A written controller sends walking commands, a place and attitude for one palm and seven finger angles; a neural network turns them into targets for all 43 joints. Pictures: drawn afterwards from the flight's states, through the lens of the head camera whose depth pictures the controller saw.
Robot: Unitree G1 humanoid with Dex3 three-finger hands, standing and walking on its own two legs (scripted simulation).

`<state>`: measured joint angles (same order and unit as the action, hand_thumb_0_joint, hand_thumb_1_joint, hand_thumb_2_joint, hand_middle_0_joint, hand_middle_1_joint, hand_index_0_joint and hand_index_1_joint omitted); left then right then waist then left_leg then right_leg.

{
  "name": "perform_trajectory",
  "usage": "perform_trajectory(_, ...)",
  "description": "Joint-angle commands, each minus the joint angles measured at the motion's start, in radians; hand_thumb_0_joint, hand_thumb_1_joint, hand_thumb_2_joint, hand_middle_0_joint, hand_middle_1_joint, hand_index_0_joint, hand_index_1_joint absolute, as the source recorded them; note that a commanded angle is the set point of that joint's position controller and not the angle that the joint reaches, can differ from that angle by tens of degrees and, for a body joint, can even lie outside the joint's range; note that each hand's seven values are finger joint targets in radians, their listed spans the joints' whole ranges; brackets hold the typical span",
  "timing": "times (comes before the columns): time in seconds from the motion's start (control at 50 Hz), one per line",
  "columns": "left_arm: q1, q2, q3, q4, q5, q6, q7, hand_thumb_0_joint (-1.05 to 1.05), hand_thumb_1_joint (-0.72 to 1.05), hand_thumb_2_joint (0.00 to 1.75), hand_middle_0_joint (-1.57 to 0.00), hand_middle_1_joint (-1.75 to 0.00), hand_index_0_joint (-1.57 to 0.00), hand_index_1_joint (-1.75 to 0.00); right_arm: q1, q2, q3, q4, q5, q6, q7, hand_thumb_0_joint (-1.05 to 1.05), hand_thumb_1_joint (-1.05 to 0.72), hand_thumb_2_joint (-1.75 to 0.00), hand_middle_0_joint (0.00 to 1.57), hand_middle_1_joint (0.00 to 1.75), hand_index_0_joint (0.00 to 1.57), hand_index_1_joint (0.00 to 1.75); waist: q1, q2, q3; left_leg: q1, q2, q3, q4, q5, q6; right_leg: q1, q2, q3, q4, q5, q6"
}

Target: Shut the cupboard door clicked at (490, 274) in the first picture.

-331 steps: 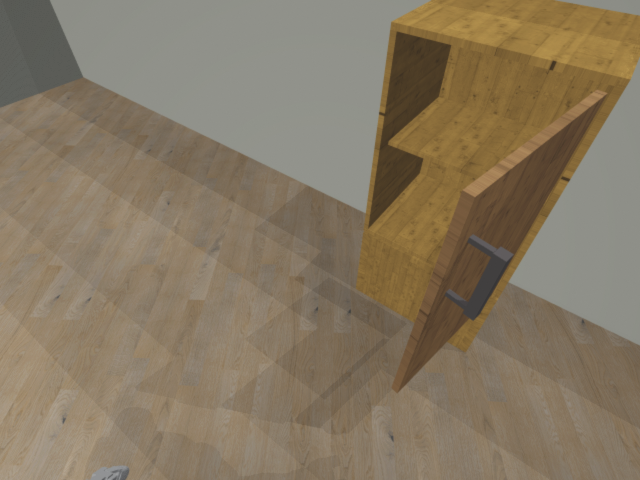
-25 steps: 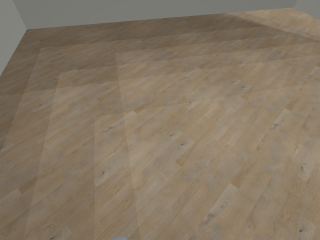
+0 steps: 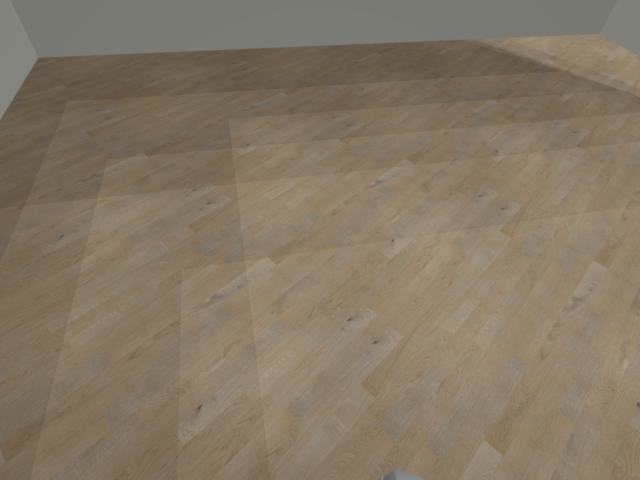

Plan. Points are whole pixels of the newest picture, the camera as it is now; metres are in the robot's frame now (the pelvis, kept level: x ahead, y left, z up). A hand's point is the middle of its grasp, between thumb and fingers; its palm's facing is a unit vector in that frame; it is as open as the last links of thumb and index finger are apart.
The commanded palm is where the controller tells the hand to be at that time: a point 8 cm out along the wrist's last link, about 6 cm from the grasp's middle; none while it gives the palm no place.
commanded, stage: walk around to get in front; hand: left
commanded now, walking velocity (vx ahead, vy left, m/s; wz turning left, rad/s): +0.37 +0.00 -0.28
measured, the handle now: out of the picture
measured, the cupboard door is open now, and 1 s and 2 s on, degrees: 79 79 79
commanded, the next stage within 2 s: walk to a spot facing it in 0.20 s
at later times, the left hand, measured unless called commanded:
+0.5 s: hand (264, 398) +0.27 +0.11 -0.16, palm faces +0.01 -0.97 -0.24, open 7.2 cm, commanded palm none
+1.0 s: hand (220, 371) +0.32 +0.19 -0.17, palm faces +0.28 -0.93 -0.22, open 7.4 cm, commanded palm none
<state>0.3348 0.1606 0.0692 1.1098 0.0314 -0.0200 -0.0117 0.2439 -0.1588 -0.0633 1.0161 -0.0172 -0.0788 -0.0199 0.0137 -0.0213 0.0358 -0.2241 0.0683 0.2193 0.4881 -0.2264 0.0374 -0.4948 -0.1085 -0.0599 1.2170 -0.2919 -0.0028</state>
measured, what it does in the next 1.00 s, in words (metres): walks ahead: right foot, then left foot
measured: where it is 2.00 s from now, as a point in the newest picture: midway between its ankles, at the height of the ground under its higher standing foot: outside the picture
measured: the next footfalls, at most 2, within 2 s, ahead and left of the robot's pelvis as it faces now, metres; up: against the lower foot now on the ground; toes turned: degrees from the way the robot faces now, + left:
right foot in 0.28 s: +0.24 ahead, -0.17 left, +0.00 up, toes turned -15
left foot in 0.74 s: +0.37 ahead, +0.06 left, +0.00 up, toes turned +16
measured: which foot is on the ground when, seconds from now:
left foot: down 0.00-0.30, up 0.32-0.72, down 0.74-1.00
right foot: up 0.00-0.26, down 0.28-0.74, up 0.76-1.00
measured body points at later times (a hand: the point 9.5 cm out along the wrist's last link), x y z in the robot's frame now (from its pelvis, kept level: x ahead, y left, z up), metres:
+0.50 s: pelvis +0.20 -0.08 +0.00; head +0.21 -0.10 +0.45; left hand +0.27 +0.16 -0.14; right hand +0.19 -0.30 -0.16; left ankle +0.21 +0.06 -0.66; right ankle +0.20 -0.16 -0.74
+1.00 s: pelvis +0.27 -0.03 +0.00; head +0.31 +0.00 +0.44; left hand +0.30 +0.24 -0.15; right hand +0.41 -0.25 -0.14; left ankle +0.33 +0.04 -0.74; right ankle +0.28 -0.21 -0.65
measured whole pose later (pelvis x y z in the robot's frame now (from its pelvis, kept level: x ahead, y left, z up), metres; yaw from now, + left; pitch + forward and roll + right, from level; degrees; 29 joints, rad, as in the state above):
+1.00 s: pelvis +0.27 -0.03 +0.00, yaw +14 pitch +1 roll -2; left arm 0.15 0.23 0.09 0.93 0.02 0.04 0.02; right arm 0.17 -0.18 -0.05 0.92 -0.02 0.02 0.00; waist -0.01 -0.01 0.07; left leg -0.39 -0.02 0.06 0.51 -0.14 0.09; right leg -0.50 -0.10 -0.02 1.13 -0.38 0.09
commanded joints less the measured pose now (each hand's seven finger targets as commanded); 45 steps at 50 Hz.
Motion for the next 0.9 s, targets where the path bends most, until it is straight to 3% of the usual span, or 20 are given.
perform_trajectory(0.0,0.018,-0.004,0.011,-0.078,0.001,0.011,-0.008,0.00,0.90,0.90,-0.20,-0.30,-0.20,-0.30,0.081,-0.094,-0.012,-0.002,-0.007,-0.012,-0.001,0.00,-0.90,-0.90,0.20,0.30,0.20,0.30,0.010,0.119,0.061,-0.040,0.264,-0.170,-0.359,-0.063,0.086,-0.093,-0.052,0.030,-0.100,0.106,0.021)
perform_trajectory(0.1,-0.127,0.014,0.014,-0.141,-0.005,0.011,-0.016,0.00,0.90,0.90,-0.20,-0.30,-0.20,-0.30,0.124,-0.122,-0.023,0.022,-0.011,-0.004,0.005,0.00,-0.90,-0.90,0.20,0.30,0.20,0.30,-0.020,0.125,0.094,0.035,0.273,-0.106,-0.361,-0.047,0.092,-0.071,-0.052,-0.013,-0.401,0.133,0.028)
perform_trajectory(0.18,-0.163,0.024,0.014,-0.153,-0.003,-0.006,-0.015,0.00,0.90,0.90,-0.20,-0.30,-0.20,-0.30,0.153,-0.134,-0.026,0.043,-0.017,0.008,0.010,0.00,-0.90,-0.90,0.20,0.30,0.20,0.30,-0.029,0.125,0.086,0.087,0.290,-0.073,-0.269,0.018,0.077,0.028,-0.006,-0.058,-0.557,0.099,0.012)
perform_trajectory(0.22,-0.063,0.050,0.023,-0.122,0.001,-0.018,-0.012,0.00,0.90,0.90,-0.20,-0.30,-0.20,-0.30,0.142,-0.139,-0.025,0.044,-0.015,0.017,0.010,0.00,-0.90,-0.90,0.20,0.30,0.20,0.30,0.022,0.086,0.032,0.072,0.255,-0.023,-0.105,0.127,0.042,0.212,0.049,-0.104,-0.648,0.099,-0.006)
perform_trajectory(0.24,0.069,0.091,0.032,-0.079,0.006,-0.031,-0.007,0.00,0.90,0.90,-0.20,-0.30,-0.20,-0.30,0.149,-0.126,-0.021,0.047,-0.012,0.018,0.014,0.00,-0.90,-0.90,0.20,0.30,0.20,0.30,0.079,-0.003,-0.041,0.032,0.188,0.029,0.109,0.203,0.009,0.390,0.067,-0.092,-0.711,0.088,-0.025)
perform_trajectory(0.26,0.195,0.200,0.056,-0.043,0.011,-0.048,0.006,0.00,0.90,0.90,-0.20,-0.30,-0.20,-0.30,0.172,-0.076,-0.012,0.032,0.000,0.017,0.026,0.00,-0.90,-0.90,0.20,0.30,0.20,0.30,0.123,-0.252,-0.138,-0.188,0.097,0.079,0.431,-0.016,-0.034,0.599,-0.155,0.213,-0.811,0.041,-0.092)
perform_trajectory(0.28,0.255,0.278,0.064,-0.027,-0.008,-0.050,0.018,0.00,0.90,0.90,-0.20,-0.30,-0.20,-0.30,0.139,-0.048,0.004,-0.015,0.004,0.016,0.027,0.00,-0.90,-0.90,0.20,0.30,0.20,0.30,0.112,-0.360,-0.178,-0.374,-0.004,-0.021,0.662,-0.352,-0.059,0.683,-0.330,0.522,-0.927,0.219,-0.182)
perform_trajectory(0.3,0.210,0.257,0.061,-0.036,-0.013,-0.047,0.027,0.00,0.90,0.90,-0.20,-0.30,-0.20,-0.30,0.093,-0.063,-0.005,-0.022,0.006,0.022,0.018,0.00,-0.90,-0.90,0.20,0.30,0.20,0.30,0.105,-0.203,-0.143,-0.412,0.027,-0.136,0.767,-0.334,-0.049,0.652,-0.350,0.449,-0.929,0.324,-0.204)
perform_trajectory(0.36,0.009,0.131,0.020,-0.076,-0.012,-0.058,0.035,0.00,0.90,0.90,-0.20,-0.30,-0.20,-0.30,0.079,-0.034,-0.001,0.015,0.004,0.037,0.011,0.00,-0.90,-0.90,0.20,0.30,0.20,0.30,0.021,-0.054,-0.053,-0.349,0.095,-0.209,0.767,-0.148,-0.055,0.391,-0.280,0.180,-0.928,0.466,-0.134)
perform_trajectory(0.42,-0.037,0.072,-0.003,-0.082,-0.004,-0.063,0.039,0.00,0.90,0.90,-0.20,-0.30,-0.20,-0.30,0.142,0.004,0.006,0.040,-0.001,0.070,0.011,0.00,-0.90,-0.90,0.20,0.30,0.20,0.30,-0.037,-0.072,-0.014,-0.295,0.079,-0.186,0.649,-0.090,-0.076,0.299,-0.227,-0.021,-0.931,0.606,-0.100)
perform_trajectory(0.5,-0.060,0.093,-0.005,-0.099,-0.008,-0.046,0.044,0.00,0.90,0.90,-0.20,-0.30,-0.20,-0.30,0.079,-0.003,0.008,0.000,-0.001,0.090,0.025,0.00,-0.90,-0.90,0.20,0.30,0.20,0.30,-0.037,-0.105,0.006,-0.296,0.068,-0.133,0.496,-0.040,-0.091,0.308,-0.219,-0.113,-0.928,0.595,-0.104)
perform_trajectory(0.64,-0.054,0.166,0.021,-0.121,-0.004,-0.011,0.046,0.00,0.90,0.90,-0.20,-0.30,-0.20,-0.30,-0.061,-0.057,-0.001,-0.091,-0.004,0.095,0.042,0.00,-0.90,-0.90,0.20,0.30,0.20,0.30,-0.006,-0.117,0.033,-0.236,0.038,-0.072,0.267,-0.043,-0.065,0.358,-0.265,-0.140,-0.813,0.540,-0.091)
perform_trajectory(0.68,-0.073,0.186,0.031,-0.139,-0.008,-0.003,0.044,0.00,0.90,0.90,-0.20,-0.30,-0.20,-0.30,0.029,-0.101,-0.017,-0.090,-0.010,0.091,0.039,0.00,-0.90,-0.90,0.20,0.30,0.20,0.30,-0.056,-0.047,-0.032,-0.094,-0.004,-0.068,0.145,0.026,-0.048,0.353,-0.250,-0.177,-0.615,0.545,-0.057)
perform_trajectory(0.7,-0.077,0.181,0.034,-0.156,-0.017,0.002,0.040,0.00,0.90,0.90,-0.20,-0.30,-0.20,-0.30,0.124,-0.154,-0.032,-0.077,-0.014,0.083,0.035,0.00,-0.90,-0.90,0.20,0.30,0.20,0.30,-0.100,0.082,-0.108,0.054,0.026,-0.147,0.029,0.259,-0.017,0.285,-0.196,-0.204,-0.412,0.432,-0.009)
perform_trajectory(0.72,-0.054,0.121,0.027,-0.194,-0.035,0.007,0.032,0.00,0.90,0.90,-0.20,-0.30,-0.20,-0.30,0.178,-0.264,-0.054,-0.082,-0.018,0.072,0.026,0.00,-0.90,-0.90,0.20,0.30,0.20,0.30,-0.104,0.407,-0.157,0.210,0.289,-0.522,-0.053,0.699,0.122,0.026,-0.026,-0.206,-0.142,-0.188,0.084)
perform_trajectory(0.74,-0.087,0.125,0.014,-0.227,-0.026,0.017,0.037,0.00,0.90,0.90,-0.20,-0.30,-0.20,-0.30,0.197,-0.308,-0.055,-0.069,0.002,0.081,0.015,0.00,-0.90,-0.90,0.20,0.30,0.20,0.30,-0.115,0.387,-0.224,0.231,0.392,-0.647,-0.094,0.759,0.221,-0.027,0.024,-0.053,0.023,-0.428,0.080)
perform_trajectory(0.76,-0.132,0.131,0.015,-0.243,-0.021,0.025,0.038,0.00,0.90,0.90,-0.20,-0.30,-0.20,-0.30,0.153,-0.288,-0.054,-0.081,0.005,0.086,0.012,0.00,-0.90,-0.90,0.20,0.30,0.20,0.30,-0.096,0.233,-0.171,0.159,0.373,-0.610,-0.130,0.477,0.222,-0.055,-0.006,0.010,0.062,-0.357,0.068)
perform_trajectory(0.78,-0.152,0.111,0.020,-0.237,-0.016,0.027,0.038,0.00,0.90,0.90,-0.20,-0.30,-0.20,-0.30,0.086,-0.263,-0.054,-0.106,0.000,0.080,0.006,0.00,-0.90,-0.90,0.20,0.30,0.20,0.30,-0.085,0.238,-0.160,0.125,0.326,-0.610,-0.154,0.325,0.191,-0.109,-0.017,0.021,0.079,-0.285,0.075)
perform_trajectory(0.82,-0.142,0.125,0.032,-0.218,-0.009,0.035,0.032,0.00,0.90,0.90,-0.20,-0.30,-0.20,-0.30,-0.032,-0.216,-0.036,-0.143,-0.005,0.080,0.004,0.00,-0.90,-0.90,0.20,0.30,0.20,0.30,-0.038,0.182,-0.082,-0.022,0.233,-0.510,-0.178,0.150,0.128,-0.064,-0.026,0.050,0.046,-0.155,0.078)
perform_trajectory(0.88,-0.088,0.118,0.035,-0.204,-0.009,0.044,0.026,0.00,0.90,0.90,-0.20,-0.30,-0.20,-0.30,-0.058,-0.212,-0.036,-0.159,-0.003,0.071,0.004,0.00,-0.90,-0.90,0.20,0.30,0.20,0.30,-0.016,0.127,-0.124,-0.035,0.168,-0.448,-0.200,0.102,0.104,-0.020,-0.007,0.053,-0.018,-0.071,0.085)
